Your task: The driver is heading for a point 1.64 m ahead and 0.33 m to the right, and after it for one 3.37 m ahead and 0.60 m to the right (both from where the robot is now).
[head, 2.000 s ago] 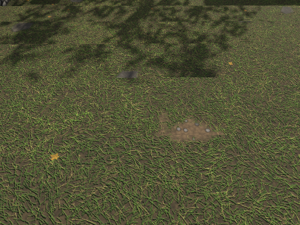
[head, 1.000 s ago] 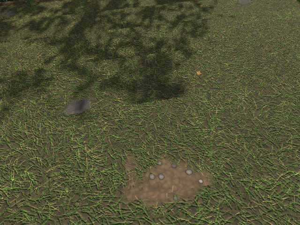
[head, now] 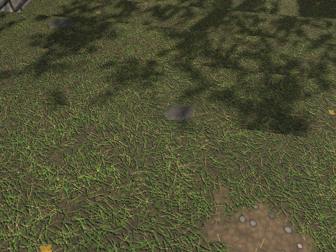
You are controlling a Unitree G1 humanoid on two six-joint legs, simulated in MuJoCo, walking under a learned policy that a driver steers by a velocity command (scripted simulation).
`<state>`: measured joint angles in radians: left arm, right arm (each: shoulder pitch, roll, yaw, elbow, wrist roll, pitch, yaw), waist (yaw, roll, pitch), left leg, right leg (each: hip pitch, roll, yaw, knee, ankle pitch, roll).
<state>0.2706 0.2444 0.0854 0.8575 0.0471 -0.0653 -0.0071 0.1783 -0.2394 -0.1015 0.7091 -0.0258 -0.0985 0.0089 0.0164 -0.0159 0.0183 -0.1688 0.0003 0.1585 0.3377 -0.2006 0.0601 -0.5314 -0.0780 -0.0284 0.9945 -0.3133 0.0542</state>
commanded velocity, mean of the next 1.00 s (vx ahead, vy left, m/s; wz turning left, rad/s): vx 0.24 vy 0.00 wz -0.31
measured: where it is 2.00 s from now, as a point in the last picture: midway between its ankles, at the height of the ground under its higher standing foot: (214, 173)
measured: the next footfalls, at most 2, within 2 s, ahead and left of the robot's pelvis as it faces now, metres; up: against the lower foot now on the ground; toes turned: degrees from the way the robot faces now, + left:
right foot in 0.24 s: +0.08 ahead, -0.18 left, +0.00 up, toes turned -13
left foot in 0.78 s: +0.36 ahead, -0.04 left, +0.00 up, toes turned -23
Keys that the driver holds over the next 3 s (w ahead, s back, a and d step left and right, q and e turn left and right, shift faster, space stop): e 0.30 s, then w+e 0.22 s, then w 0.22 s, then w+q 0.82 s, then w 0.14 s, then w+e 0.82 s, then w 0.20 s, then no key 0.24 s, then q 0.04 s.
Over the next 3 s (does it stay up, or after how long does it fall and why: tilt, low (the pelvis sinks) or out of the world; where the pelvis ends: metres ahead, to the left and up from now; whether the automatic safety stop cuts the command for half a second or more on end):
stays up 1.53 -0.29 -0.39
